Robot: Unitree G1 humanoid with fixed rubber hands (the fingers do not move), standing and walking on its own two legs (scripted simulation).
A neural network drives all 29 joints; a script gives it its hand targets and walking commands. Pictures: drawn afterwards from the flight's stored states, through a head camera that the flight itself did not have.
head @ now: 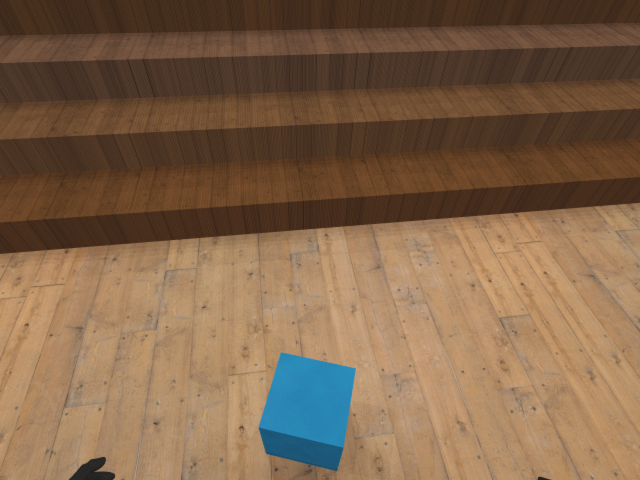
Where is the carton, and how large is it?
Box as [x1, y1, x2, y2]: [259, 352, 355, 470]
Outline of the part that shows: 281,352 259,424 259,430 265,451 269,454 336,470 343,447 355,368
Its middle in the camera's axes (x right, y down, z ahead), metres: -0.03 +0.48 +1.09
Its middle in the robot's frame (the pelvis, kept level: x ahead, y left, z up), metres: +0.42 +0.02 -0.66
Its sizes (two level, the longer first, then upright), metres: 0.210 0.200 0.250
